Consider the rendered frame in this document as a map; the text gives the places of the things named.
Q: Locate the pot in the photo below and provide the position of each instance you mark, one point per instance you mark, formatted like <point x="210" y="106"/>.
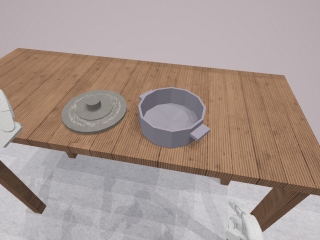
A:
<point x="172" y="117"/>

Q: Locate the robot left hand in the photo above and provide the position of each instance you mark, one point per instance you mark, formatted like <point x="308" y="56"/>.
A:
<point x="9" y="129"/>

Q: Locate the table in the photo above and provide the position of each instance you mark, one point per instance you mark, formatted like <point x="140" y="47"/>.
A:
<point x="258" y="132"/>

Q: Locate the lid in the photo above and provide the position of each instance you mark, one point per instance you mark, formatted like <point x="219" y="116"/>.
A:
<point x="78" y="118"/>

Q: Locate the robot right hand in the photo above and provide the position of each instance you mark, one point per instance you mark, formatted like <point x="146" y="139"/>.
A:
<point x="246" y="229"/>

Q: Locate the knob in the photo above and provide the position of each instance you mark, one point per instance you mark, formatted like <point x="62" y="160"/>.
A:
<point x="93" y="102"/>

